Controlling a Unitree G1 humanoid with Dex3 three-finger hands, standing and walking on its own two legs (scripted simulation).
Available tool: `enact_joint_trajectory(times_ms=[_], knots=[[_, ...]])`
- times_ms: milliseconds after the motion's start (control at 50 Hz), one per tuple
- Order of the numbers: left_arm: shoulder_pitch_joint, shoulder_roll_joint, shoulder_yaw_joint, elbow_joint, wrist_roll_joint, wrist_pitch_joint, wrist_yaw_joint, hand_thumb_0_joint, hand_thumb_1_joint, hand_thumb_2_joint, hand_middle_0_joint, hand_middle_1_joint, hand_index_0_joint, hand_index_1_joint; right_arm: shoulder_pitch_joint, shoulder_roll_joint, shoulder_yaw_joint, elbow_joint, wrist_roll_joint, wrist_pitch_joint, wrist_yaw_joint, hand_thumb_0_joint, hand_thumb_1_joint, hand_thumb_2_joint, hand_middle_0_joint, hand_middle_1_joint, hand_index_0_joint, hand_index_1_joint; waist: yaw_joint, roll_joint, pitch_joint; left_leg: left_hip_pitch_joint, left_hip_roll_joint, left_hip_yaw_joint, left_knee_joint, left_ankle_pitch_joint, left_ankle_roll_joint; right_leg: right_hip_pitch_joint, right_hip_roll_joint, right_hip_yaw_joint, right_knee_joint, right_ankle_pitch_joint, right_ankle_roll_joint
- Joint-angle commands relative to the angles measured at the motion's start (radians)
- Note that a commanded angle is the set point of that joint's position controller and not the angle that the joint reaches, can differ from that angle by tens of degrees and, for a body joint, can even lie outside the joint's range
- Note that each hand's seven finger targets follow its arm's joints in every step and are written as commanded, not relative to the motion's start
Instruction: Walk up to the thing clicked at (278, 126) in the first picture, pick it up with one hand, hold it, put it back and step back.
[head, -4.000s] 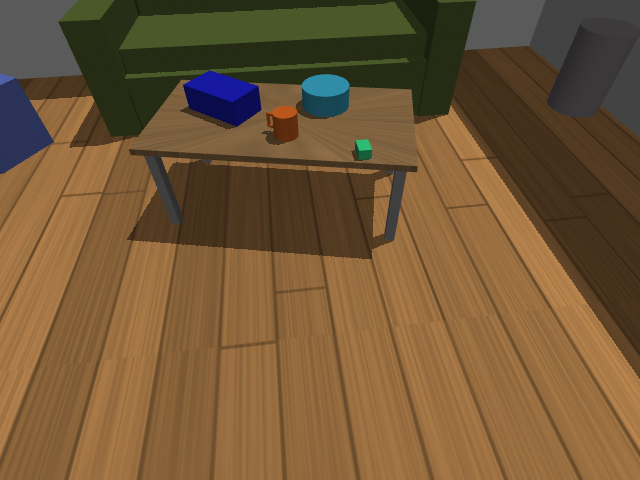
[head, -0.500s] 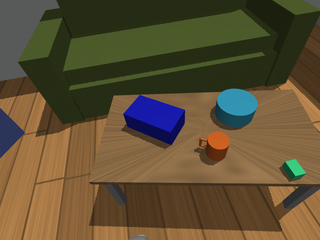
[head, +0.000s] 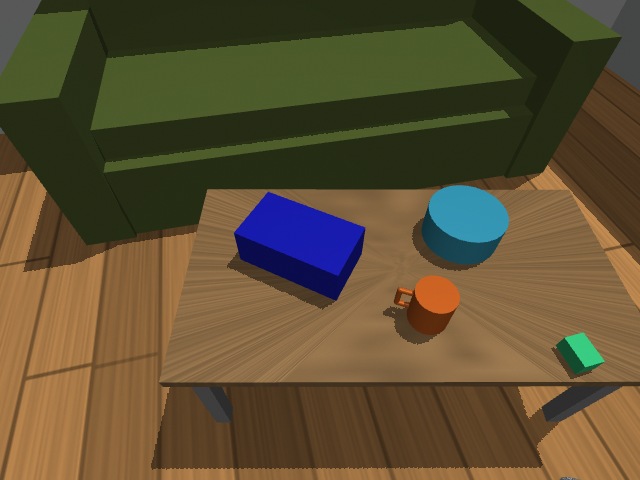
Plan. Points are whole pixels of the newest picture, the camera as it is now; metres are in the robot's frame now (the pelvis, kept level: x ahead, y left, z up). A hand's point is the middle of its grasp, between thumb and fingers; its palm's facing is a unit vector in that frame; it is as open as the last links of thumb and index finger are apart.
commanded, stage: walk up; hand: right
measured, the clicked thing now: (424, 303) +0.52 -0.20 -0.29
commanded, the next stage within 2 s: stand in 0.88 s
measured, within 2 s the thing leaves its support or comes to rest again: neither
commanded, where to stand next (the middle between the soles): +0.05 -0.04 m, yaw +0 degrees
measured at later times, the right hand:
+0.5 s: hand out of the picture +0.07 -0.28 -0.13, palm faces +0.00 +0.92 -0.39, open 7.4 cm
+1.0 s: hand out of the picture +0.11 -0.26 -0.12, palm faces +0.00 +0.94 -0.35, open 7.4 cm
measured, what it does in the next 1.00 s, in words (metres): stands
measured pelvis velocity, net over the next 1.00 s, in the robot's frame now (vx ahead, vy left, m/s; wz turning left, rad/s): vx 0.02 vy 0.00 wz -0.01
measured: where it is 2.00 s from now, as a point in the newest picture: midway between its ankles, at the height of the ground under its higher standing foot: outside the picture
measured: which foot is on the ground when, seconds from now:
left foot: down 0.00-1.00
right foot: down 0.00-1.00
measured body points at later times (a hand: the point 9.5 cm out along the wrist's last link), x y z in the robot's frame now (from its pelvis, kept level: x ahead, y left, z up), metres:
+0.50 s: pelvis +0.00 -0.01 +0.02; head +0.02 +0.00 +0.47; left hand +0.12 +0.30 -0.11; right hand +0.07 -0.33 -0.11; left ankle +0.05 +0.14 -0.72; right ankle +0.00 -0.13 -0.72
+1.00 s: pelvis +0.02 +0.00 +0.03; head +0.03 +0.00 +0.48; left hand +0.12 +0.29 -0.10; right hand +0.11 -0.31 -0.10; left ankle +0.05 +0.14 -0.72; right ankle +0.00 -0.13 -0.72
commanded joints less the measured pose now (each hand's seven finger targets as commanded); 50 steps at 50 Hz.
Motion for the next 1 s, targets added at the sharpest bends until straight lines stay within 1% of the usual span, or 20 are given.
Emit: enact_joint_trajectory(times_ms=[0, 40, 80, 140, 180, 240, 280, 400, 440, 520, 560, 600, 660, 720, 780, 840, 860, 900, 960, 980], knots=[[-0.016, 0.245, 0.052, -0.052, 0.005, -0.018, 0.017, 0.0, 0.9, 0.9, -0.2, -0.3, -0.2, -0.3, -0.03, -0.245, -0.051, -0.034, 0.002, -0.025, -0.021, 0.0, -0.9, -0.9, 0.2, 0.3, 0.2, 0.3, -0.006, -0.003, -0.178, 0.111, 0.086, -0.116, -0.112, 0.152, 0.105, 0.041, -0.086, 0.12, -0.146, 0.267, -0.092], [-0.043, 0.245, 0.052, -0.056, 0.005, -0.017, 0.016, 0.0, 0.9, 0.9, -0.2, -0.3, -0.2, -0.3, -0.035, -0.238, -0.049, -0.019, 0.002, -0.022, -0.02, 0.0, -0.9, -0.9, 0.2, 0.3, 0.2, 0.3, -0.014, -0.005, -0.156, 0.108, 0.058, -0.084, -0.108, 0.11, 0.087, 0.025, -0.102, 0.139, -0.172, 0.255, -0.106], [-0.071, 0.236, 0.049, -0.056, 0.002, -0.015, 0.014, 0.0, 0.9, 0.9, -0.2, -0.3, -0.2, -0.3, -0.034, -0.234, -0.046, 0.0, -0.002, -0.021, -0.018, 0.0, -0.9, -0.9, 0.2, 0.3, 0.2, 0.3, -0.023, -0.01, -0.146, 0.117, 0.048, -0.078, -0.132, 0.088, 0.079, 0.007, -0.103, 0.144, -0.193, 0.225, -0.102], [-0.071, 0.228, 0.047, -0.045, 0.001, -0.01, 0.011, 0.0, 0.9, 0.9, -0.2, -0.3, -0.2, -0.3, -0.042, -0.244, -0.043, 0.019, -0.004, -0.023, -0.016, 0.0, -0.9, -0.9, 0.2, 0.3, 0.2, 0.3, -0.01, 0.021, -0.148, 0.125, 0.079, -0.113, -0.183, 0.094, 0.089, 0.027, -0.083, 0.12, -0.182, 0.193, -0.088], [-0.069, 0.225, 0.045, -0.033, 0.004, -0.007, 0.01, 0.0, 0.9, 0.9, -0.2, -0.3, -0.2, -0.3, -0.063, -0.244, -0.041, 0.027, -0.005, -0.022, -0.015, 0.0, -0.9, -0.9, 0.2, 0.3, 0.2, 0.3, -0.005, 0.015, -0.144, 0.116, 0.084, -0.116, -0.192, 0.071, 0.093, 0.04, -0.081, 0.119, -0.204, 0.163, -0.086], [-0.098, 0.223, 0.046, -0.032, 0.003, -0.007, 0.006, 0.0, 0.9, 0.9, -0.2, -0.3, -0.2, -0.3, -0.069, -0.234, -0.033, 0.038, -0.005, -0.021, -0.012, 0.0, -0.9, -0.9, 0.2, 0.3, 0.2, 0.3, -0.012, -0.006, -0.119, 0.118, 0.06, -0.088, -0.209, 0.037, 0.075, 0.032, -0.093, 0.141, -0.255, 0.139, -0.09], [-0.113, 0.221, 0.045, -0.029, 0.003, -0.008, 0.005, 0.0, 0.9, 0.9, -0.2, -0.3, -0.2, -0.3, -0.061, -0.232, -0.031, 0.051, -0.007, -0.022, -0.011, 0.0, -0.9, -0.9, 0.2, 0.3, 0.2, 0.3, -0.016, -0.008, -0.134, 0.142, 0.057, -0.08, -0.215, 0.077, 0.072, 0.039, -0.094, 0.141, -0.261, 0.164, -0.087], [-0.119, 0.212, 0.047, -0.014, 0.001, -0.002, 0.001, 0.0, 0.9, 0.9, -0.2, -0.3, -0.2, -0.3, -0.061, -0.231, -0.027, 0.068, -0.007, -0.024, -0.011, 0.0, -0.9, -0.9, 0.2, 0.3, 0.2, 0.3, -0.008, -0.005, -0.14, 0.155, 0.07, -0.084, -0.256, 0.103, 0.07, 0.085, -0.085, 0.126, -0.288, 0.166, -0.074], [-0.133, 0.205, 0.044, -0.013, -0.001, -0.001, 0.0, 0.0, 0.9, 0.9, -0.2, -0.3, -0.2, -0.3, -0.07, -0.217, -0.023, 0.071, -0.009, -0.023, -0.01, 0.0, -0.9, -0.9, 0.2, 0.3, 0.2, 0.3, -0.013, -0.009, -0.126, 0.168, 0.061, -0.075, -0.28, 0.069, 0.06, 0.061, -0.089, 0.134, -0.317, 0.132, -0.072], [-0.13, 0.198, 0.044, -0.002, -0.002, 0.001, -0.002, 0.0, 0.9, 0.9, -0.2, -0.3, -0.2, -0.3, -0.067, -0.224, -0.025, 0.079, -0.01, -0.022, -0.009, 0.0, -0.9, -0.9, 0.2, 0.3, 0.2, 0.3, -0.011, 0.004, -0.124, 0.178, 0.072, -0.091, -0.316, 0.027, 0.059, 0.073, -0.081, 0.126, -0.332, 0.118, -0.065], [-0.128, 0.194, 0.041, 0.003, -0.002, -0.002, -0.002, 0.0, 0.9, 0.9, -0.2, -0.3, -0.2, -0.3, -0.071, -0.212, -0.021, 0.078, -0.01, -0.024, -0.007, 0.0, -0.9, -0.9, 0.2, 0.3, 0.2, 0.3, -0.01, -0.002, -0.137, 0.196, 0.065, -0.079, -0.311, 0.059, 0.056, 0.087, -0.086, 0.132, -0.347, 0.156, -0.063], [-0.143, 0.197, 0.045, 0.003, -0.002, -0.003, -0.001, 0.0, 0.9, 0.9, -0.2, -0.3, -0.2, -0.3, -0.054, -0.213, -0.021, 0.086, -0.009, -0.027, -0.009, 0.0, -0.9, -0.9, 0.2, 0.3, 0.2, 0.3, -0.017, 0.0, -0.152, 0.213, 0.068, -0.07, -0.311, 0.154, 0.051, 0.107, -0.086, 0.125, -0.338, 0.217, -0.059], [-0.131, 0.188, 0.044, 0.014, -0.003, 0.0, 0.0, 0.0, 0.9, 0.9, -0.2, -0.3, -0.2, -0.3, -0.062, -0.218, -0.023, 0.085, -0.008, -0.028, -0.012, 0.0, -0.9, -0.9, 0.2, 0.3, 0.2, 0.3, -0.011, 0.028, -0.158, 0.212, 0.09, -0.086, -0.332, 0.192, 0.06, 0.135, -0.073, 0.099, -0.327, 0.252, -0.051], [-0.118, 0.188, 0.044, 0.02, -0.004, 0.001, -0.001, 0.0, 0.9, 0.9, -0.2, -0.3, -0.2, -0.3, -0.072, -0.214, -0.024, 0.081, -0.006, -0.025, -0.013, 0.0, -0.9, -0.9, 0.2, 0.3, 0.2, 0.3, -0.008, 0.028, -0.166, 0.229, 0.088, -0.075, -0.325, 0.206, 0.058, 0.143, -0.076, 0.099, -0.335, 0.265, -0.05], [-0.131, 0.188, 0.045, 0.021, -0.004, 0.001, 0.001, 0.0, 0.9, 0.9, -0.2, -0.3, -0.2, -0.3, -0.073, -0.208, -0.025, 0.084, -0.006, -0.023, -0.014, 0.0, -0.9, -0.9, 0.2, 0.3, 0.2, 0.3, -0.014, 0.023, -0.16, 0.242, 0.079, -0.061, -0.327, 0.221, 0.049, 0.137, -0.081, 0.101, -0.35, 0.281, -0.051], [-0.129, 0.186, 0.044, 0.026, -0.002, 0.001, 0.001, 0.0, 0.9, 0.9, -0.2, -0.3, -0.2, -0.3, -0.076, -0.206, -0.026, 0.084, -0.007, -0.02, -0.013, 0.0, -0.9, -0.9, 0.2, 0.3, 0.2, 0.3, -0.017, 0.017, -0.162, 0.25, 0.083, -0.06, -0.328, 0.218, 0.051, 0.139, -0.081, 0.1, -0.365, 0.281, -0.046], [-0.124, 0.157, 0.025, 0.047, -0.008, -0.019, 0.005, 0.0, 0.9, 0.9, -0.2, -0.3, -0.2, -0.3, -0.116, -0.169, -0.015, 0.088, -0.013, -0.013, -0.001, 0.0, -0.9, -0.9, 0.2, 0.3, 0.2, 0.3, -0.01, 0.065, -0.177, 0.287, 0.078, -0.07, -0.344, 0.203, 0.034, 0.146, -0.105, 0.124, -0.419, 0.245, -0.036], [-0.145, 0.178, 0.027, 0.055, -0.001, -0.035, 0.012, 0.0, 0.9, 0.9, -0.2, -0.3, -0.2, -0.3, -0.101, -0.158, -0.013, 0.091, -0.011, -0.008, 0.007, 0.0, -0.9, -0.9, 0.2, 0.3, 0.2, 0.3, -0.027, 0.027, -0.152, 0.28, 0.077, -0.071, -0.36, 0.223, 0.029, 0.161, -0.105, 0.122, -0.433, 0.29, -0.028], [-0.142, 0.184, 0.026, 0.07, -0.002, -0.042, 0.016, 0.0, 0.9, 0.9, -0.2, -0.3, -0.2, -0.3, -0.107, -0.171, -0.016, 0.1, -0.011, -0.005, 0.011, 0.0, -0.9, -0.9, 0.2, 0.3, 0.2, 0.3, -0.024, 0.007, -0.136, 0.311, 0.078, -0.069, -0.374, 0.221, 0.027, 0.157, -0.107, 0.116, -0.454, 0.306, -0.024], [-0.136, 0.18, 0.025, 0.071, -0.003, -0.045, 0.018, 0.0, 0.9, 0.9, -0.2, -0.3, -0.2, -0.3, -0.109, -0.177, -0.018, 0.1, -0.01, -0.006, 0.012, 0.0, -0.9, -0.9, 0.2, 0.3, 0.2, 0.3, -0.023, 0.011, -0.16, 0.333, 0.082, -0.071, -0.372, 0.264, 0.027, 0.175, -0.107, 0.109, -0.45, 0.357, -0.021]])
